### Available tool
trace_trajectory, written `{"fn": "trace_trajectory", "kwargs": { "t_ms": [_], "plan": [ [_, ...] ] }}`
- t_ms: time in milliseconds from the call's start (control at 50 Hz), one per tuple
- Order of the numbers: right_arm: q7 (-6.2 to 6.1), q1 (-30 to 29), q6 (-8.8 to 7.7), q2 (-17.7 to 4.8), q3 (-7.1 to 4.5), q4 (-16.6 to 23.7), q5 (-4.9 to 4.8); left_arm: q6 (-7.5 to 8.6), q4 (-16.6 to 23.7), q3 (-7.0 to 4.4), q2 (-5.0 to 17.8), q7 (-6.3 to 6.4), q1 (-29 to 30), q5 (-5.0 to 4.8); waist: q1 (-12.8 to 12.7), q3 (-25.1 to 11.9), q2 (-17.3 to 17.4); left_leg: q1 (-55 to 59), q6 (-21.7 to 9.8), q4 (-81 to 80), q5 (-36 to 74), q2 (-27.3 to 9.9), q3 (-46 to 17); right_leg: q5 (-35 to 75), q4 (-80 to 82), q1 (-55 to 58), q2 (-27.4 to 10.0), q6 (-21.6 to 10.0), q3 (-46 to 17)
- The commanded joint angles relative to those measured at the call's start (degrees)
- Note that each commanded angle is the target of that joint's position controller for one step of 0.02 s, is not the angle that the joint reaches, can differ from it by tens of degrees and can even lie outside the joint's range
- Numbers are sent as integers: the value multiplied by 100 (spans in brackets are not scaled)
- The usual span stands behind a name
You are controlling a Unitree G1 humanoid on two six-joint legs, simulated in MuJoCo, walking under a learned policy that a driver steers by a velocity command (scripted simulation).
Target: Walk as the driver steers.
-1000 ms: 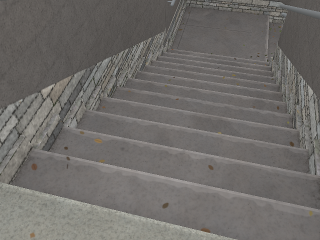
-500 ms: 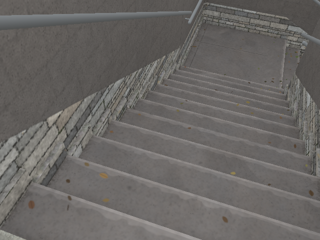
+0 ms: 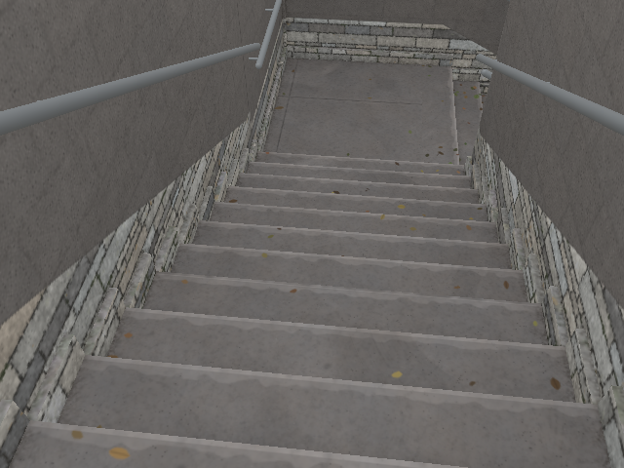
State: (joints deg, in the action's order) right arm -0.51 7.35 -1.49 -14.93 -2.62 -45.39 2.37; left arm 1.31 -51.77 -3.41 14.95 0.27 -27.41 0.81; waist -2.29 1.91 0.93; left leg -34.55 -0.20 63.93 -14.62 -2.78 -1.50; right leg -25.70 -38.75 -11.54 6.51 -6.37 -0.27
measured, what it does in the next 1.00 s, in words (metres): goes down: left foot 0.15 m lower, then right foot 0.15 m lower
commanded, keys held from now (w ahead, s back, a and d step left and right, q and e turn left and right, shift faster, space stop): w+e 0.10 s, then w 0.60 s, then w+q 0.30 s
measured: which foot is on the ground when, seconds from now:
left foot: up 0.00-0.22, down 0.24-0.78, up 0.80-1.00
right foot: down 0.00-0.26, up 0.28-0.76, down 0.78-1.00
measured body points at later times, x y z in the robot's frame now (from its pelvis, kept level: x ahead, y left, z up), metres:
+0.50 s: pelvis +0.25 +0.02 -0.15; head +0.26 +0.03 +0.30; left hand +0.40 +0.26 -0.28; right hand +0.13 -0.21 -0.29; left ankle +0.23 +0.11 -0.87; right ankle +0.34 -0.15 -0.79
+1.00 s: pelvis +0.50 -0.10 -0.29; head +0.50 -0.12 +0.16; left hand +0.50 +0.14 -0.43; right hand +0.51 -0.36 -0.45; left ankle +0.58 +0.04 -0.91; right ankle +0.47 -0.17 -1.02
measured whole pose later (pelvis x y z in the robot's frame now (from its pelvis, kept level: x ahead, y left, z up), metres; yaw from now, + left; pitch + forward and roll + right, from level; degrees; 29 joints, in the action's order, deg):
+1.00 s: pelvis +0.50 -0.10 -0.29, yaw -4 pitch -2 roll +0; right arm -0.3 17.0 1.1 -13.2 -3.7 -54.5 2.7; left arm 4.2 -58.1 -1.9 10.6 -0.4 -23.6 1.1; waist 1.8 1.1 2.6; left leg -42.2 -2.7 75.6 -10.4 -1.6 -2.8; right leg -22.2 -36.9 -13.3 0.9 -4.1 8.7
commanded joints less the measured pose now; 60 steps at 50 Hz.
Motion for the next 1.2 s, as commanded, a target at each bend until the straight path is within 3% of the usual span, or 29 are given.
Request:
{"fn": "trace_trajectory", "kwargs": {
  "t_ms": [20, 120, 200, 240, 260, 280, 320, 340, 360, 400, 460, 500, 540, 580, 720, 760, 780, 800, 820, 840, 860, 880, 900, 940, 980, 1020, 1060, 1100, 1200],
  "plan": [
    [72, -264, 36, -544, -156, 318, -31, 270, 338, -137, 735, 93, 37, -95, 152, 375, -144, 24, -127, -1169, 2158, 29, 11, 2269, 1303, -725, -1096, -882, -1708],
    [304, -724, -60, -50, 58, 560, 5, 207, 420, -111, 643, 105, 94, -57, -154, 5, -381, 1629, -113, -2986, 3930, 480, 291, 840, 638, -1295, -628, -488, -1450],
    [102, 75, -158, -72, 71, 387, -90, 93, 303, -63, 448, 297, -119, 114, -34, 128, -300, 2334, 29, -4602, 4468, 242, 182, 293, -1270, -738, -395, -309, -1342],
    [-20, 1477, -202, -279, -68, -97, 57, -53, 230, -88, 645, 350, -104, 15, 514, -57, 1, 3413, -184, -5406, 4116, -67, 282, 1437, -3544, -681, -276, -398, -968],
    [-19, 2359, -210, -553, -175, -305, 87, -72, 307, -121, 576, 290, -1, -68, 848, -453, 482, 4677, -603, -4823, 4622, -716, -462, -409, -5829, -1859, 144, -310, -691],
    [114, 2815, -297, -660, -102, -362, 59, -54, 432, -55, 169, 281, -806, -313, 331, -1449, 901, 6803, -818, -2180, 7070, -1775, -1227, -2671, -7200, -3681, 166, -94, -721],
    [284, 2839, -268, -670, -218, -362, -227, -77, 274, 4, 392, 261, -620, 77, 449, -1195, 258, 5624, -1375, -2880, 4341, -1905, -1644, -1356, -7504, -4643, -301, -160, -760],
    [157, 2381, -292, -1071, -350, -367, -249, -82, 494, -44, 588, 253, -233, 219, 415, -1027, 1013, 4744, -2279, -3900, 599, -2553, -3136, -859, -7214, -5058, -409, 35, -659],
    [126, 1852, -395, -457, -128, -331, -217, -89, 674, -160, 941, 258, 1003, 326, 345, 160, 36, 3360, -2018, -4244, 254, -2301, -2894, 282, -5461, -5174, -767, 177, -1408],
    [97, 1629, -456, -326, -4, -518, -113, -141, 518, -142, 642, 100, 1131, 123, -63, 906, -8, 1012, -1575, -4417, 1004, -1450, -1860, 1374, -3245, -3586, -794, 571, -1316],
    [98, 1971, -462, -727, -122, -836, -103, -260, 18, -31, 95, -101, 464, 273, -238, 42, 726, 925, -1503, -4004, 2121, -1061, -1234, 2471, -2985, -2323, -752, 500, -421],
    [100, 2287, -482, -267, -47, -1007, -239, -187, 320, -106, 292, -129, 1510, 151, 55, 409, 504, 1620, -1410, -3759, 1029, -868, -1358, 3694, -2242, -3446, -1011, 338, -786],
    [19, 2591, -480, -310, -41, -1061, -211, -74, 484, -82, 253, -127, 2293, 213, 396, 461, 414, 2339, -1403, -3477, 103, -885, -1604, 4157, -1430, -4126, -1024, 241, -827],
    [-66, 2175, -469, -294, 10, -882, -186, 55, 511, 12, 82, -232, 2597, 184, 385, 266, 40, 1113, -1124, -3314, -952, -471, -960, 5684, -276, -2313, -906, 309, -172],
    [-221, 2906, -77, -391, -23, -1125, 115, 105, 690, 19, 180, -195, 2896, -40, 1127, 854, 419, 2378, -1076, -1848, 495, -675, -1016, 3925, 1945, -1474, -1215, 328, -193],
    [-287, 2886, 32, -369, 1, -1240, 62, 150, 3, -89, 246, -79, 1074, 86, 329, 101, -258, 2187, -1027, 576, 1271, -248, -504, 4433, 2501, 452, -945, 252, 311],
    [-243, 2970, 29, -412, -23, -1275, -64, 158, -324, -182, 490, -94, 32, 188, -160, -487, -768, 1078, -932, 2353, -98, 126, -232, 4707, 2019, 2097, -1132, 205, 273],
    [-210, 3565, -24, -132, -74, -1307, -291, 164, -374, -169, 747, -174, -502, 209, 18, -1455, -1547, -971, -649, 4863, -4050, 646, -196, 7370, -461, 4224, -2324, -132, -733],
    [-269, 3519, -100, -330, -59, -1104, -407, 74, -309, -185, 829, -287, -727, -12, -172, -2059, -1272, -1906, -643, 5549, -3731, 321, -255, 7191, -664, 4528, -2911, -240, -1273],
    [-311, 2618, -95, -294, -20, -677, -439, 48, -313, -298, 1168, -246, -697, -84, -426, -1909, -1596, -2854, -514, 5285, -2771, 353, -23, 3110, 880, 3956, -3593, -901, -2313],
    [-258, 1537, 11, -388, -43, -629, -146, 25, -188, -129, 512, -171, -25, -51, -364, -576, -627, -2761, -556, 4623, -1836, 124, 65, 1124, 1807, 2321, -2829, -642, -1831],
    [-197, 1464, 99, -316, -74, -468, -89, 96, -175, -91, 542, -106, 120, 12, -183, -295, -1289, -2438, -504, 4439, -1530, 83, -50, 1084, 1921, 1377, -3194, -891, -2129],
    [-125, 1538, 174, -411, -116, -597, 34, 170, -198, 30, 166, -142, 340, 123, 153, 254, -596, -1944, -428, 3149, -774, -185, -389, 1249, 1755, 321, -2775, -634, -1627],
    [14, 1598, 248, -111, -159, -805, -106, 380, -186, 72, 84, -74, 904, 38, 744, 821, -375, -714, -207, 1046, 818, -193, -632, 1913, 1964, -1514, -2250, -156, -745],
    [84, 1558, 302, 57, -176, -898, 151, 479, -365, -5, 442, 6, 448, 6, 614, 460, -719, -660, -176, 749, 1104, -6, -414, 3505, 1636, -1108, -2403, -479, -653],
    [90, 1634, 355, 81, -184, -952, 60, 448, -424, 0, 402, -3, 113, 15, 647, 67, -751, -832, -320, 781, 1606, 25, -386, 3866, 1354, -532, -2441, -494, -596],
    [159, 787, 301, -16, -247, -691, 17, 453, -466, 101, -39, 18, 73, -42, 542, 302, -387, -1553, -475, -67, 2636, -95, -710, 2257, 1225, -19, -2156, -191, -374],
    [182, 222, 240, 23, -231, -566, 14, 490, -529, 101, 49, 63, -305, 37, 260, 485, -424, -1905, -552, -460, 3090, 26, -638, 1715, 1106, 295, -2192, -84, -432],
    [393, -807, 60, 179, -70, -318, -23, 492, -528, 166, 120, 168, -194, 62, -79, 829, -216, 442, -544, -2729, 4924, 227, 311, 631, 475, -1018, -1877, 61, 562]
  ]
}}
